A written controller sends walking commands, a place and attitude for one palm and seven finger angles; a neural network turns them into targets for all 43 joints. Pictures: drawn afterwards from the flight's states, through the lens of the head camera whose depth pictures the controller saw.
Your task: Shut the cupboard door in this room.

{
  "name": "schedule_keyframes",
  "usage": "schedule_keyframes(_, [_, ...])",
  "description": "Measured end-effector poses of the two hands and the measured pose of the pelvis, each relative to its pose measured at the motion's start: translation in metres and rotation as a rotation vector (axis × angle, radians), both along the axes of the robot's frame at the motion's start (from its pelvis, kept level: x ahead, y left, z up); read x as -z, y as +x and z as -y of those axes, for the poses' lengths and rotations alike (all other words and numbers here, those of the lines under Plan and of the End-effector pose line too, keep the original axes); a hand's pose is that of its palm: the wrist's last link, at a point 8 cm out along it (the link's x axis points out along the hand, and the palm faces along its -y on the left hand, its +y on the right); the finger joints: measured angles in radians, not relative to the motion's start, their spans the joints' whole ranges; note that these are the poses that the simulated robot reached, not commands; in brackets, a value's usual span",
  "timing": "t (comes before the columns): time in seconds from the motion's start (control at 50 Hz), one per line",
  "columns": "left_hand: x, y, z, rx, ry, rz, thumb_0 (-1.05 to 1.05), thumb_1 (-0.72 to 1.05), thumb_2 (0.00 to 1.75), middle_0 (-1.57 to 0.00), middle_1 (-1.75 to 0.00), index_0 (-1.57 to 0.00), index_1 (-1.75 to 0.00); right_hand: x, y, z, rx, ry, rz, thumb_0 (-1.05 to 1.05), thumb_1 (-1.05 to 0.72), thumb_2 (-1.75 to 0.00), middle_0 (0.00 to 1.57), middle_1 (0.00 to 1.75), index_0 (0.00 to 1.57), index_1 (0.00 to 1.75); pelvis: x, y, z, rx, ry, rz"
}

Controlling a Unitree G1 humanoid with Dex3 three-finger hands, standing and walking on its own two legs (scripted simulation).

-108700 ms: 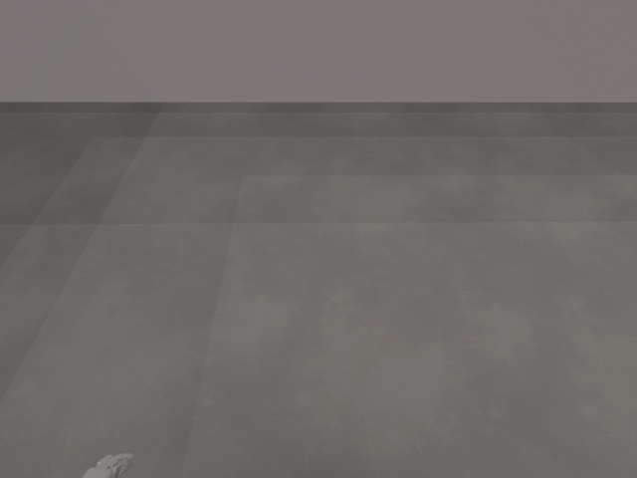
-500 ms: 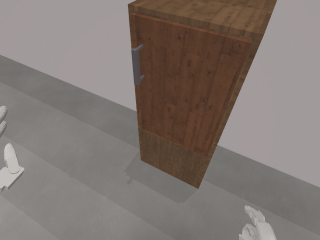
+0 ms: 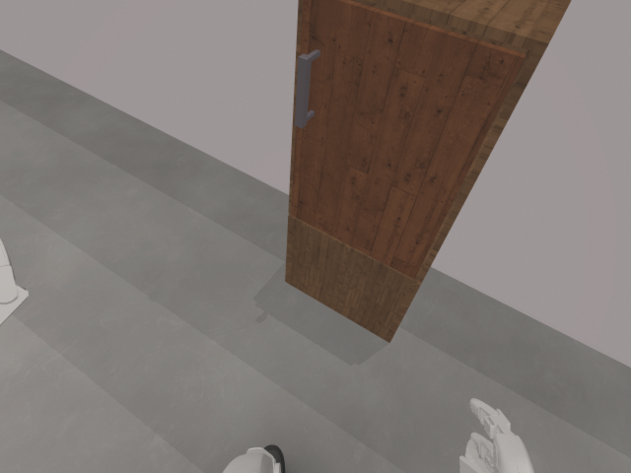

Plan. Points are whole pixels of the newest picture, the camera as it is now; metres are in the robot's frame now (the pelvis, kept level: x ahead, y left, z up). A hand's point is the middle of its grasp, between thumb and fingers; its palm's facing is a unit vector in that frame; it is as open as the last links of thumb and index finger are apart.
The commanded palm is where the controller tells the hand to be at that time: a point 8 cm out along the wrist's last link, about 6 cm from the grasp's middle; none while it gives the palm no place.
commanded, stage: step back with the hand held close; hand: left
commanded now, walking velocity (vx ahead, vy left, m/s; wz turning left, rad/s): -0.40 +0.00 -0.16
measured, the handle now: (307, 89) +0.81 +0.06 +0.07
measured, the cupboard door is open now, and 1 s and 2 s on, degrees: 0 0 0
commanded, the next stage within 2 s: stop stepping back and stand still in 0.12 s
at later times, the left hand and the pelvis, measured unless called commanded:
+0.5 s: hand out of the picture +0.09 +0.23 +0.18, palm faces +0.22 -0.84 -0.50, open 7.4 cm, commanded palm +0.02 +0.29 +0.20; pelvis -0.16 +0.01 +0.01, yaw -8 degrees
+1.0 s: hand out of the picture -0.06 +0.25 +0.19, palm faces +0.31 -0.78 -0.54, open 7.4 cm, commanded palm -0.10 +0.29 +0.20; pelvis -0.28 +0.02 +0.01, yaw -9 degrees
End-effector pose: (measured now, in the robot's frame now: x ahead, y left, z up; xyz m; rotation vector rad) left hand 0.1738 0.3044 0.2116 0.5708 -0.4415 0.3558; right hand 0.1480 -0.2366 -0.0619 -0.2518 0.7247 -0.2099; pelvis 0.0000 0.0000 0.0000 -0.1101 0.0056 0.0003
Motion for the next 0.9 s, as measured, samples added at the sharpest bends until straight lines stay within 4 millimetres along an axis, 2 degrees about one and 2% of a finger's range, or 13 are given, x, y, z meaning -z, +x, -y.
schedule_keyframes(0.08, [-0.006,-0.031,0.001,-0.002,-0.011,0.022,0.01,0.89,0.9,-0.21,-0.31,-0.21,-0.3,-0.003,-0.009,-0.009,-0.025,0.027,0.043,0.01,-0.9,-0.9,0.21,0.3,0.2,0.3,0.0,-0.021,0.0,0.046,0.013,-0.04])
schedule_keyframes(0.18, [0.005,-0.058,0.018,0.032,-0.033,0.019,0.01,0.89,0.9,-0.21,-0.31,-0.21,-0.3,0.004,-0.032,-0.013,-0.065,0.051,0.085,0.01,-0.9,-0.9,0.21,0.3,0.2,0.3,0.008,-0.069,0.003,0.121,0.064,-0.057])
schedule_keyframes(0.3, [-0.007,-0.066,0.03,0.148,-0.065,0.055,0.01,0.89,0.9,-0.21,-0.31,-0.21,-0.3,-0.002,-0.098,-0.005,0.064,0.034,0.042,0.01,-0.9,-0.9,0.21,0.3,0.21,0.3,-0.001,-0.085,-0.007,0.17,0.08,-0.001])
schedule_keyframes(0.38, [-0.008,-0.067,0.028,0.186,-0.058,0.017,0.01,0.89,0.9,-0.21,-0.31,-0.21,-0.3,-0.011,-0.149,0.005,0.153,0.025,0.081,0.01,-0.9,-0.9,0.21,0.3,0.21,0.3,-0.005,-0.117,-0.012,0.166,0.077,0.048])
schedule_keyframes(0.42, [-0.002,-0.076,0.027,0.179,-0.049,-0.05,0.01,0.89,0.9,-0.21,-0.31,-0.21,-0.3,-0.014,-0.178,0.009,0.189,0.023,0.082,0.01,-0.9,-0.9,0.21,0.3,0.2,0.3,-0.007,-0.133,-0.012,0.171,0.077,0.059])
schedule_keyframes(0.46, [0.004,-0.094,0.027,0.168,-0.025,-0.123,0.01,0.89,0.9,-0.21,-0.31,-0.21,-0.3,-0.013,-0.207,0.014,0.221,0.029,0.073,0.01,-0.9,-0.9,0.21,0.3,0.2,0.3,-0.009,-0.148,-0.011,0.166,0.085,0.063])
schedule_keyframes(0.52, [0.008,-0.135,0.029,0.164,0.014,-0.196,0.01,0.89,0.9,-0.21,-0.31,-0.21,-0.3,-0.005,-0.248,0.02,0.242,0.027,0.006,0.01,-0.9,-0.9,0.21,0.3,0.2,0.3,-0.01,-0.171,-0.012,0.149,0.099,0.065])
schedule_keyframes(0.58, [-0.001,-0.173,0.027,0.16,0.016,-0.163,0.01,0.89,0.9,-0.22,-0.31,-0.21,-0.3,-0.001,-0.286,0.023,0.239,-0.001,-0.112,0.01,-0.9,-0.9,0.21,0.3,0.2,0.3,-0.017,-0.188,-0.015,0.191,0.138,0.047])
schedule_keyframes(0.62, [-0.009,-0.188,0.02,0.138,0.01,-0.117,0.01,0.88,0.9,-0.22,-0.31,-0.22,-0.3,-0.003,-0.306,0.021,0.242,-0.016,-0.149,0.01,-0.9,-0.9,0.21,0.3,0.2,0.3,-0.022,-0.198,-0.018,0.21,0.147,0.032])
schedule_keyframes(0.7, [-0.015,-0.195,0.003,0.09,-0.034,-0.01,0.01,0.88,0.9,-0.22,-0.31,-0.22,-0.3,-0.006,-0.33,0.016,0.246,-0.047,-0.118,0.01,-0.9,-0.9,0.21,0.3,0.2,0.3,-0.022,-0.223,-0.028,0.209,0.141,0.019])
schedule_keyframes(0.78, [-0.009,-0.198,-0.002,0.123,-0.072,0.063,0.01,0.89,0.9,-0.21,-0.31,-0.21,-0.3,0.002,-0.343,0.007,0.258,-0.068,-0.011,0.01,-0.9,-0.9,0.21,0.3,0.2,0.3,-0.002,-0.252,-0.044,0.174,0.113,0.036])
schedule_keyframes(0.84, [-0.001,-0.208,0.002,0.15,-0.027,0.004,0.01,0.89,0.9,-0.21,-0.31,-0.21,-0.3,0.004,-0.355,-0.008,0.278,0.011,0.029,0.01,-0.9,-0.9,0.2,0.3,0.2,0.3,-0.004,-0.267,-0.043,0.183,0.13,0.064])
schedule_keyframes(0.9, [0.003,-0.228,0.007,0.153,0.002,-0.083,0.01,0.89,0.9,-0.21,-0.31,-0.21,-0.3,0.007,-0.365,-0.021,0.274,0.082,0.017,0.01,-0.9,-0.9,0.21,0.3,0.2,0.3,-0.011,-0.274,-0.036,0.18,0.116,0.05])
